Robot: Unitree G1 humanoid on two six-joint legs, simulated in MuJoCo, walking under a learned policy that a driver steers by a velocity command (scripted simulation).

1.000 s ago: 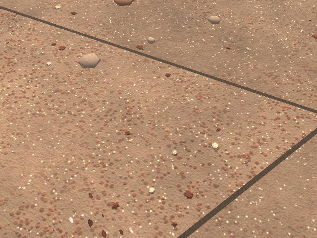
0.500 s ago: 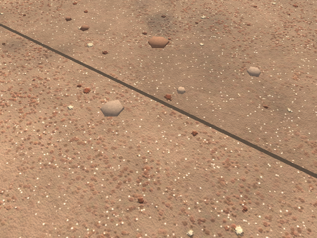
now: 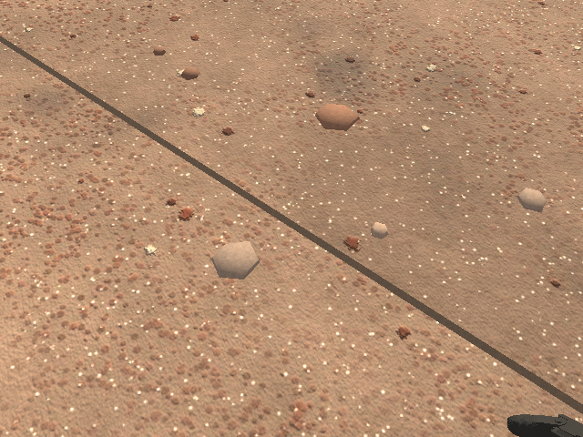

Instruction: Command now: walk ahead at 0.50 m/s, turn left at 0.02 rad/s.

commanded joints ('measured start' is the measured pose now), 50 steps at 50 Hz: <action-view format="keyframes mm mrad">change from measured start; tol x32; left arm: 1 -102 124 24 -121 2 -39 -4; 50 -112 76 5 54 36 76 32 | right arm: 1 184 -135 -42 7 -3 4 -5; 50 9 -99 -29 123 -12 59 -30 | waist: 1 -102 78 -101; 19 -98 85 19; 24 62 -243 -438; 50 -14 100 -106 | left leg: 1 462 295 -430 -295 -56 196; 21 489 228 -95 -113 566 84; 25 -292 10 -156 768 -408 -45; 41 117 69 -63 -21 94 -59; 44 375 196 -183 -103 616 23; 50 274 131 -163 -92 302 38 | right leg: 1 -495 -98 21 175 94 -7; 19 -348 -57 -30 -526 426 -23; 22 171 -59 -30 -523 446 -110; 24 658 -394 673 -683 320 -321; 33 5 -198 14 -777 1019 -219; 45 -60 -15 -51 -546 144 4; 50 17 -33 -42 -608 243 12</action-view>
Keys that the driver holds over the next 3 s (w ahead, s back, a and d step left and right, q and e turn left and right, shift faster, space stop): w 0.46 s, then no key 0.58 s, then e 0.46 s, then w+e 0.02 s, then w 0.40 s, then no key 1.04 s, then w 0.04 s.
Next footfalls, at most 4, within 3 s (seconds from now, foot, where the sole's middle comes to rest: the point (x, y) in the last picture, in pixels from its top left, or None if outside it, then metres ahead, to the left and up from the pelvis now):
0.44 right None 0.42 -0.14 -0.76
0.86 left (271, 394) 0.55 0.09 -0.76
2.02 left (306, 336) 0.70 0.01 -0.76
2.40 right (407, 350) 0.67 -0.23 -0.76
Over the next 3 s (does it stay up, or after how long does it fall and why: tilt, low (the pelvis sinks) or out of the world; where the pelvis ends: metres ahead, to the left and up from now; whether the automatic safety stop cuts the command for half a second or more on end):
stays up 0.67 -0.09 0.01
